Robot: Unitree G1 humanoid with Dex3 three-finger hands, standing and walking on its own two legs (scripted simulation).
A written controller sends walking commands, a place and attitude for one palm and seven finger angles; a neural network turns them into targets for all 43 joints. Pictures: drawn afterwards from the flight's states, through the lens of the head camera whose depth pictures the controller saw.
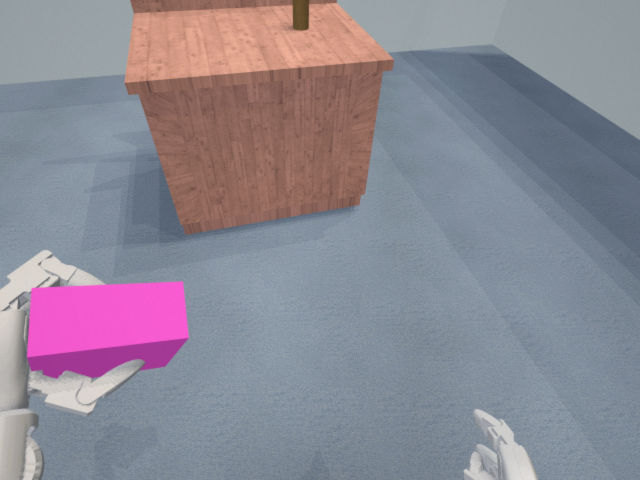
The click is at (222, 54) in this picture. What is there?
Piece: table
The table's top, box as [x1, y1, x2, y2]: [124, 3, 393, 94]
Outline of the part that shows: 393,59 336,3 309,4 309,28 303,31 295,30 292,28 292,5 134,13 124,82 128,94 391,70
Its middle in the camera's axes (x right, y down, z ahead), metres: -0.26 -0.76 +1.47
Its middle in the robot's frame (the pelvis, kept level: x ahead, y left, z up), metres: +1.59 +0.34 -0.07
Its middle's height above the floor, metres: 0.70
